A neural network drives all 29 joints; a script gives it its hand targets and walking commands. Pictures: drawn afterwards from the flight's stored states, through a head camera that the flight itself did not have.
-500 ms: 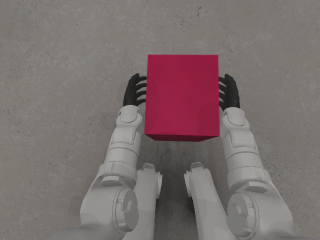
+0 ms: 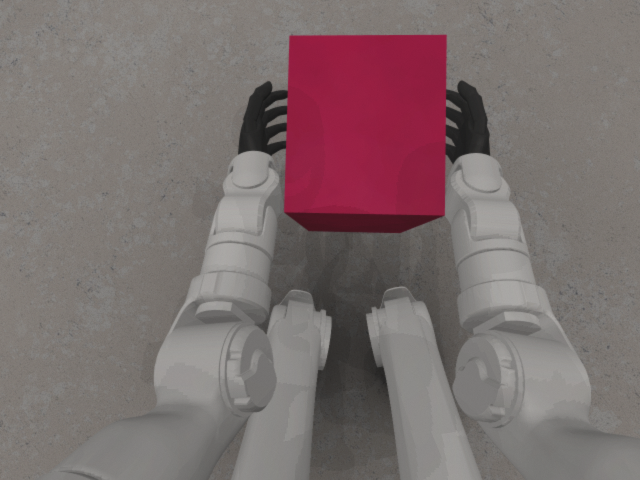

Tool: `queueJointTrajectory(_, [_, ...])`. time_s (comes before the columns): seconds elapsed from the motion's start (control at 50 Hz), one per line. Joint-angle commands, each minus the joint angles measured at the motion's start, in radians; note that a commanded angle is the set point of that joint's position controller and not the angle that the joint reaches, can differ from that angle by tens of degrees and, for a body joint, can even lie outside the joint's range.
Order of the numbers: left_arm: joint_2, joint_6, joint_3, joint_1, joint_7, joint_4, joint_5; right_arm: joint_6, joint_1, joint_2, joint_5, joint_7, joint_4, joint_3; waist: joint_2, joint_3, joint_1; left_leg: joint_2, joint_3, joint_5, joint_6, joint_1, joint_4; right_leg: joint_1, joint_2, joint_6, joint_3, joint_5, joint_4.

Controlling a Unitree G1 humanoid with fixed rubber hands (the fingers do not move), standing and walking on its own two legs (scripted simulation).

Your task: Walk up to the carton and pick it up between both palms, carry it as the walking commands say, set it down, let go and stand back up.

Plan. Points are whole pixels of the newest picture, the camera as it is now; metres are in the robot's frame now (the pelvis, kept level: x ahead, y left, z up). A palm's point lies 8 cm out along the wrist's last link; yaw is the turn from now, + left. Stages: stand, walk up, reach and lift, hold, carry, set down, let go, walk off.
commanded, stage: set down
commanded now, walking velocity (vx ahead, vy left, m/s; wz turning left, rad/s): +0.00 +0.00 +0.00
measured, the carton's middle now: (358, 159) +0.49 -0.03 -0.17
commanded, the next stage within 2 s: none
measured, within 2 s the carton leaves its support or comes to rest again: neither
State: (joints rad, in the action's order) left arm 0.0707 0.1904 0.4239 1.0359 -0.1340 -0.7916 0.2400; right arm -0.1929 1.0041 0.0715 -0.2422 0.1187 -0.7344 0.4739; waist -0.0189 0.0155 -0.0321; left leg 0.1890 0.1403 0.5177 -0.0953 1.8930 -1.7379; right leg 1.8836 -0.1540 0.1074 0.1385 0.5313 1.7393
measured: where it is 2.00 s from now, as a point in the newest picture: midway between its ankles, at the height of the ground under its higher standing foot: (346, 380)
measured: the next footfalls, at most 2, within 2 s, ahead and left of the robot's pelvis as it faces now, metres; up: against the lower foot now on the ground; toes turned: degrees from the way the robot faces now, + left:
none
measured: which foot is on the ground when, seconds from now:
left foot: down 0.00-1.00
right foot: down 0.00-1.00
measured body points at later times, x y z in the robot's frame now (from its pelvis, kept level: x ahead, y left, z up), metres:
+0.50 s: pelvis +0.00 +0.00 -0.06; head +0.32 -0.01 +0.25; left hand +0.52 +0.10 -0.19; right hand +0.50 -0.15 -0.19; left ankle +0.11 +0.13 -0.47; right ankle +0.11 -0.14 -0.47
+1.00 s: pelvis +0.00 +0.00 -0.11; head +0.34 -0.01 +0.18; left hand +0.53 +0.10 -0.26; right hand +0.52 -0.16 -0.26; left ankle +0.11 +0.13 -0.47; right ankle +0.11 -0.14 -0.47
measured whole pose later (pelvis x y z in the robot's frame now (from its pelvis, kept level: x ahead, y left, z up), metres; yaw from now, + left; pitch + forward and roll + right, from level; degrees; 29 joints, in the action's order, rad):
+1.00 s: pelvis +0.00 +0.00 -0.11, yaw -1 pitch +41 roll +0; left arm -0.05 0.19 0.33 1.28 -0.18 -0.85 0.11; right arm -0.19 1.25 -0.05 -0.13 0.15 -0.79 0.41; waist -0.01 -0.18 -0.03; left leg 0.22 0.12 0.57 -0.13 2.22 -2.08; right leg 2.21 -0.20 0.14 0.13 0.58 2.08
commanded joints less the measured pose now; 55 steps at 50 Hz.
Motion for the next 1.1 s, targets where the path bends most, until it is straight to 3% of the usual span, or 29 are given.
queueJointTrajectory(0.0, [0.934, -0.028, -0.439, 0.601, 0.137, -0.02, -0.064, 0.015, 0.597, 0.904, 0.063, -0.186, -0.04, -0.463, -0.007, 1.007, -0.021, 0.052, -0.21, -0.178, 0.035, -0.508, 0.148, -0.502, -0.055, -0.041, -0.221, -0.222, -0.14])
queueJointTrajectory(0.72, [0.806, -0.032, -0.458, 0.822, 0.149, -0.043, -0.135, 0.015, 0.808, 0.798, 0.138, -0.202, -0.077, -0.476, 0.0, 1.012, -0.015, 0.038, -0.243, -0.242, 0.032, -0.333, -0.128, -0.296, -0.05, -0.025, -0.243, -0.268, 0.122])
queueJointTrajectory(0.92, [0.834, -0.033, -0.544, 0.862, 0.149, 0.007, -0.205, 0.017, 0.85, 0.82, 0.205, -0.2, -0.028, -0.556, -0.006, 1.122, -0.019, 0.036, -0.25, -0.304, 0.031, -0.362, -0.182, -0.316, -0.047, -0.024, -0.252, -0.323, 0.173])
queueJointTrajectory(1.08, [0.803, -0.038, -0.472, 0.851, 0.165, -0.06, -0.177, 0.019, 0.843, 0.806, 0.176, -0.209, -0.096, -0.503, 0.014, 0.981, -0.012, 0.035, -0.251, -0.252, 0.036, -0.253, -0.192, -0.238, -0.046, -0.029, -0.248, -0.281, 0.178])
